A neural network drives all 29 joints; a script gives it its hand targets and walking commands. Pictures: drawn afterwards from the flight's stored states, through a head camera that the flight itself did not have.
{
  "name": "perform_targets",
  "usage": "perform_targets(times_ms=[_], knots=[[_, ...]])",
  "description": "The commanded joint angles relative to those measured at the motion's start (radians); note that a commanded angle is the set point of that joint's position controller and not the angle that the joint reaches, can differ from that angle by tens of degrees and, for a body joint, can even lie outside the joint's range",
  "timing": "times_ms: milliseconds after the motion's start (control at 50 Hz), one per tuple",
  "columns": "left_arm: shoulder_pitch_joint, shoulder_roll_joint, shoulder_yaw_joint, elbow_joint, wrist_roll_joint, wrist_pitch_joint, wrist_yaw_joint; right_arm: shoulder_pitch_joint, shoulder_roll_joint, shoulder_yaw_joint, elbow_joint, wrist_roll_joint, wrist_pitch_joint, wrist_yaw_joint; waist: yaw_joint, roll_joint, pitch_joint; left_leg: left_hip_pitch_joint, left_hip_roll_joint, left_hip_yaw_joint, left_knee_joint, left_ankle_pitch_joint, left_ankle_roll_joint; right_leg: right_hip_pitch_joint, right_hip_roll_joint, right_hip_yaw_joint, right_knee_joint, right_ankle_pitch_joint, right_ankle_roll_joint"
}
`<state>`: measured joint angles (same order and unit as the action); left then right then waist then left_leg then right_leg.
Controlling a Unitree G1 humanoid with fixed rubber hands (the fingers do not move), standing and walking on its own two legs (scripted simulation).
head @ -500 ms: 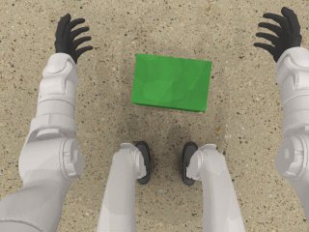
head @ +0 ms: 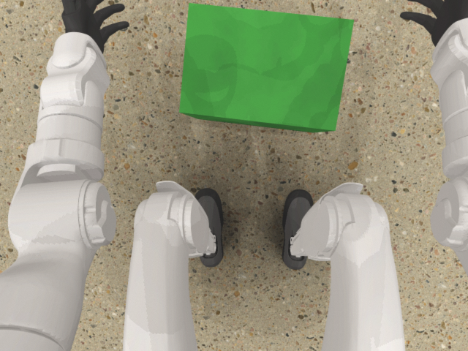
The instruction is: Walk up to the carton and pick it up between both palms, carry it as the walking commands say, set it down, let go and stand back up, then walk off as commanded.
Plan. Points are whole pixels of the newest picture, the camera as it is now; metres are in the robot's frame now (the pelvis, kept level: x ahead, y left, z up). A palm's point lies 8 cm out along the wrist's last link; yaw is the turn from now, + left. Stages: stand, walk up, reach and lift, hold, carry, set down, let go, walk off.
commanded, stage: reach and lift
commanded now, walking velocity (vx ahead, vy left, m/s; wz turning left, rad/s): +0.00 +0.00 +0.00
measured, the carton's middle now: (261, 78) +0.51 -0.01 -0.35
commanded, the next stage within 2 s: none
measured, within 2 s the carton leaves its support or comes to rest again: neither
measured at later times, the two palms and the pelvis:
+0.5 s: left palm (126, 62) +0.52 +0.24 -0.25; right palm (392, 61) +0.52 -0.23 -0.26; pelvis +0.00 +0.00 -0.08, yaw +0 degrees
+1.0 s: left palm (136, 64) +0.52 +0.23 -0.27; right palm (383, 61) +0.52 -0.22 -0.27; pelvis -0.01 +0.01 -0.10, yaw +1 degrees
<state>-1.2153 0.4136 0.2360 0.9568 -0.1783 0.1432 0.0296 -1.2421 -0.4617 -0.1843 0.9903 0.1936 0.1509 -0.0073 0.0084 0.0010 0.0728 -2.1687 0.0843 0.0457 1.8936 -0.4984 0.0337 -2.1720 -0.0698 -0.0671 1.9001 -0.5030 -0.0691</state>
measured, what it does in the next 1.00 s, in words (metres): lowers itself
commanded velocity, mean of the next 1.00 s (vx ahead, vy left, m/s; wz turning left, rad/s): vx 0.00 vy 0.00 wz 0.00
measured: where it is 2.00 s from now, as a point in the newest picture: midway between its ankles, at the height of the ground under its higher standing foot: (251, 241)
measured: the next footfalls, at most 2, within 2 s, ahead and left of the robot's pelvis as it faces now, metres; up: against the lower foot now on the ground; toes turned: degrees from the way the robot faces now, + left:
none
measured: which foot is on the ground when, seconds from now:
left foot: down 0.00-1.00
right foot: down 0.00-1.00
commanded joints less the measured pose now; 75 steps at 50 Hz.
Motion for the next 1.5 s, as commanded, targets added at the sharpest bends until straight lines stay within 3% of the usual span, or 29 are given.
perform_targets(times_ms=[0, 360, 440, 540, 640, 840, 1240, 1480], knots=[[-0.24, 0.167, 0.009, -0.075, -0.012, -0.031, 0.008, -0.251, -0.158, 0.0, -0.083, 0.012, -0.03, -0.013, 0.005, -0.024, -1.064, 0.504, -0.091, -0.026, -0.089, 0.168, -0.022, 0.602, 0.084, 0.066, -0.105, 0.211, 0.055], [-0.289, 0.183, -0.073, 0.015, -0.081, -0.115, 0.051, -0.308, -0.164, 0.089, 0.001, 0.084, -0.114, -0.049, -0.01, -0.013, -0.928, 0.454, -0.075, -0.049, 0.138, 0.246, -0.026, 0.549, 0.052, 0.096, 0.112, 0.283, 0.06], [-0.278, 0.124, -0.136, 0.115, -0.14, -0.123, 0.037, -0.314, -0.15, 0.121, 0.052, 0.097, -0.127, -0.045, -0.044, -0.024, -0.826, 0.41, -0.074, -0.06, 0.171, 0.238, -0.026, 0.517, 0.045, 0.102, 0.14, 0.271, 0.057], [-0.312, 0.119, -0.164, 0.159, -0.163, -0.14, 0.028, -0.323, -0.114, 0.169, 0.129, 0.148, -0.141, -0.028, -0.026, -0.019, -0.768, 0.393, -0.065, -0.071, 0.196, 0.251, -0.025, 0.472, 0.042, 0.108, 0.178, 0.276, 0.06], [-0.321, 0.117, -0.177, 0.172, -0.179, -0.145, 0.035, -0.344, -0.127, 0.184, 0.122, 0.176, -0.15, -0.026, -0.02, -0.012, -0.843, 0.45, -0.064, -0.074, 0.213, 0.293, -0.027, 0.48, 0.037, 0.099, 0.195, 0.297, 0.063], [-0.329, 0.117, -0.177, 0.197, -0.165, -0.142, 0.048, -0.353, -0.137, 0.172, 0.159, 0.154, -0.15, -0.031, -0.022, -0.015, -0.763, 0.404, -0.067, -0.077, 0.201, 0.245, -0.035, 0.41, 0.032, 0.096, 0.187, 0.246, 0.063], [-0.405, 0.043, -0.234, 0.235, -0.173, -0.164, 0.078, -0.425, -0.037, 0.207, 0.212, 0.149, -0.176, -0.073, -0.018, -0.013, -0.776, 0.397, -0.085, -0.072, 0.184, 0.239, -0.037, 0.448, 0.052, 0.114, 0.163, 0.253, 0.057], [-0.424, -0.047, -0.229, 0.259, -0.142, -0.192, 0.092, -0.5, 0.101, 0.317, 0.187, 0.186, -0.189, -0.069, 0.044, -0.062, -0.789, 0.39, -0.099, -0.061, 0.17, 0.252, -0.022, 0.466, 0.075, 0.122, 0.148, 0.256, 0.07]])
